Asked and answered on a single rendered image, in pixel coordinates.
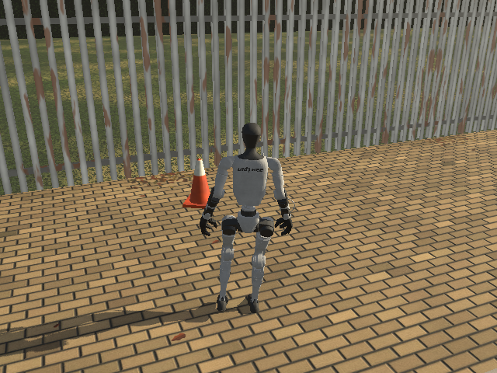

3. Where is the robot left hand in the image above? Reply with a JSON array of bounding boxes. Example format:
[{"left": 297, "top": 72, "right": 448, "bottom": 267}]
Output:
[{"left": 200, "top": 216, "right": 217, "bottom": 236}]

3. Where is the left robot upper arm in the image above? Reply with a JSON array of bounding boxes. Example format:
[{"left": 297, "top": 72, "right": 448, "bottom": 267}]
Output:
[{"left": 212, "top": 156, "right": 235, "bottom": 199}]

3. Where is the robot right hand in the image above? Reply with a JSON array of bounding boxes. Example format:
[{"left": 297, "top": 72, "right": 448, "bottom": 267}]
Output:
[{"left": 275, "top": 217, "right": 293, "bottom": 235}]

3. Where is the robot left thigh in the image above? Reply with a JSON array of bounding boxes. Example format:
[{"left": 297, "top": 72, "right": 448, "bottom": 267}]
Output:
[{"left": 221, "top": 215, "right": 238, "bottom": 261}]

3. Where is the right robot forearm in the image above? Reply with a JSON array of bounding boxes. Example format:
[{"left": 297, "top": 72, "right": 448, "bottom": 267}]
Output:
[{"left": 277, "top": 188, "right": 291, "bottom": 220}]

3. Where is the robot right shin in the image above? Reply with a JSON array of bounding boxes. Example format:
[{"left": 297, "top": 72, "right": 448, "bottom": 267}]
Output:
[{"left": 251, "top": 255, "right": 266, "bottom": 303}]

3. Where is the right robot upper arm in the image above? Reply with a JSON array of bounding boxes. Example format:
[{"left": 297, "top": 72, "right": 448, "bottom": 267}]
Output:
[{"left": 267, "top": 157, "right": 286, "bottom": 200}]

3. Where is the left robot forearm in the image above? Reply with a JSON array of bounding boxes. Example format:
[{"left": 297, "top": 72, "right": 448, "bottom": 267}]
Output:
[{"left": 202, "top": 187, "right": 220, "bottom": 220}]

